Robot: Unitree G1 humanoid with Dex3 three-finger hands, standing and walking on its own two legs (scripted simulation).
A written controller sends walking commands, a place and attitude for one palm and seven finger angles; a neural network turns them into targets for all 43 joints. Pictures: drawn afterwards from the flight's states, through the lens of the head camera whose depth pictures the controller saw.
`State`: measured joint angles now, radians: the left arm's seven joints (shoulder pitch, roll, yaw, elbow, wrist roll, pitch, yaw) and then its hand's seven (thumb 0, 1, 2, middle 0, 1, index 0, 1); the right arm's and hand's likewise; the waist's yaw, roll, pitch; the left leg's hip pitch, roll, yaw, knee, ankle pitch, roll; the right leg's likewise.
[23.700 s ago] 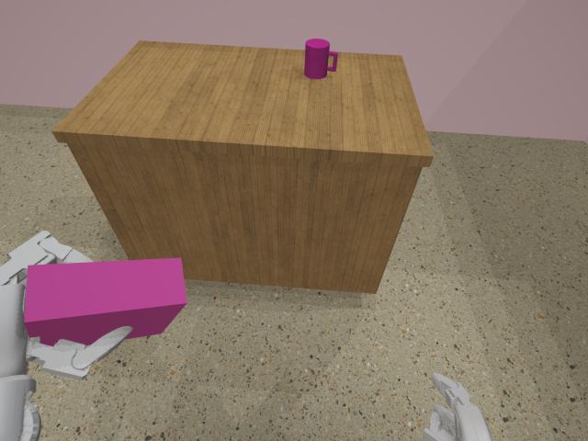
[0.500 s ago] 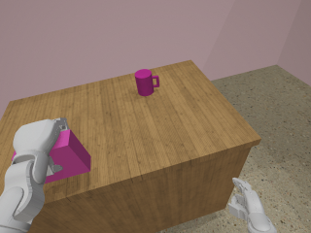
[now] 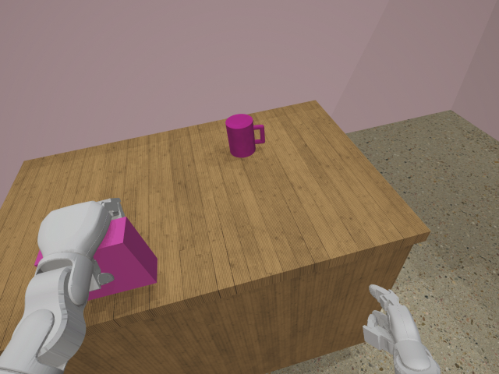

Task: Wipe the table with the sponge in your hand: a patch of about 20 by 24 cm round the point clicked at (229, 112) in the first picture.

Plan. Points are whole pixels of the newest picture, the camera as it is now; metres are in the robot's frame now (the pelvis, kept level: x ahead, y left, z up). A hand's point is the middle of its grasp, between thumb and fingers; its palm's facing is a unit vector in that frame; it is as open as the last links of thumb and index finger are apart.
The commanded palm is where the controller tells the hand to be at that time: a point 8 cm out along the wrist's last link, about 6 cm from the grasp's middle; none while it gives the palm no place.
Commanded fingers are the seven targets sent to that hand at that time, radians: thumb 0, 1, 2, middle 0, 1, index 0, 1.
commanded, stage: move the sponge above the wiping area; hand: left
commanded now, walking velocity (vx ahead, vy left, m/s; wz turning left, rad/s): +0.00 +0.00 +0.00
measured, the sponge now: (110, 268) +0.24 +0.29 +0.05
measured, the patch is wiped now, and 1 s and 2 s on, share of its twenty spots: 0.00 0.00 0.00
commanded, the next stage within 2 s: lower the sponge onto the table in 1.10 s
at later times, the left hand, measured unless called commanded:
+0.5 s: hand (101, 248) +0.25 +0.29 +0.09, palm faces +0.01 -0.07 -1.00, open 9.5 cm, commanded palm +0.22 +0.29 +0.16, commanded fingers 0.00 0.10 1.30 -1.20 -1.60 -1.20 -1.60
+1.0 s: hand (100, 248) +0.25 +0.30 +0.09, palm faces +0.02 -0.09 -1.00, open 9.5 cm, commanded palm +0.22 +0.29 +0.16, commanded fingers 0.00 0.10 1.30 -1.20 -1.60 -1.20 -1.60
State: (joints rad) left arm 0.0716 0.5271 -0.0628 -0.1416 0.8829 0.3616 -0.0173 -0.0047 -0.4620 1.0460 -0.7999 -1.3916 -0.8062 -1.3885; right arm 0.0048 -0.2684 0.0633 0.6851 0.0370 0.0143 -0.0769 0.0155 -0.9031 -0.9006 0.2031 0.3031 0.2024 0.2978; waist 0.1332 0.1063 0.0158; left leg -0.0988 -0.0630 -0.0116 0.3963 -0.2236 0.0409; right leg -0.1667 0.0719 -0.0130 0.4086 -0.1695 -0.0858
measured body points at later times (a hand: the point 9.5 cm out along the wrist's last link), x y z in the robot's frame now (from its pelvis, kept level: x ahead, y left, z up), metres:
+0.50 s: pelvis +0.01 +0.01 +0.00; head +0.00 -0.03 +0.45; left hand +0.24 +0.29 +0.15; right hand +0.26 -0.20 -0.08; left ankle +0.00 +0.10 -0.74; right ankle +0.04 -0.06 -0.74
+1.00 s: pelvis +0.01 +0.01 +0.00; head +0.00 -0.03 +0.45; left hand +0.24 +0.30 +0.15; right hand +0.27 -0.18 -0.08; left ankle +0.00 +0.10 -0.74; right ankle +0.04 -0.06 -0.74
